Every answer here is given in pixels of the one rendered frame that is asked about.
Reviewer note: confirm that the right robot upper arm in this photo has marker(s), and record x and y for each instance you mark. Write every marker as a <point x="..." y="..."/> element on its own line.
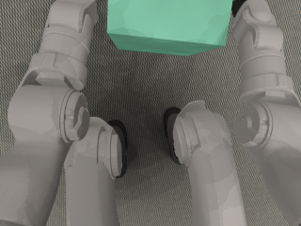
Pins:
<point x="271" y="134"/>

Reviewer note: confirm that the robot right forearm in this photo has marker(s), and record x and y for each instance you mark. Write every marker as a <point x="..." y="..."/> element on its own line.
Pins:
<point x="261" y="56"/>

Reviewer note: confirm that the left robot upper arm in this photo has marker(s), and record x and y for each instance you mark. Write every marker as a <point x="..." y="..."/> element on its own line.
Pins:
<point x="45" y="122"/>

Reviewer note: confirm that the right robot hand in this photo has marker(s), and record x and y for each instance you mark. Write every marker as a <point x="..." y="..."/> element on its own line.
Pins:
<point x="236" y="4"/>

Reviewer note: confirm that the robot left thigh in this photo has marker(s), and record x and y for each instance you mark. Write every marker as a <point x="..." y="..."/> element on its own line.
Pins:
<point x="90" y="179"/>

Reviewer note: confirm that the carton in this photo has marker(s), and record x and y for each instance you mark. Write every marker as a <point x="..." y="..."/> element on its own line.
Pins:
<point x="168" y="27"/>

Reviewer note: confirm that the robot left forearm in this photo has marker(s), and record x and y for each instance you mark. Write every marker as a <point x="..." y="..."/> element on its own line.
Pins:
<point x="65" y="44"/>

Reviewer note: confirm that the right robot shin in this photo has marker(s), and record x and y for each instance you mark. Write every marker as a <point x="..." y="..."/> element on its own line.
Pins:
<point x="200" y="105"/>

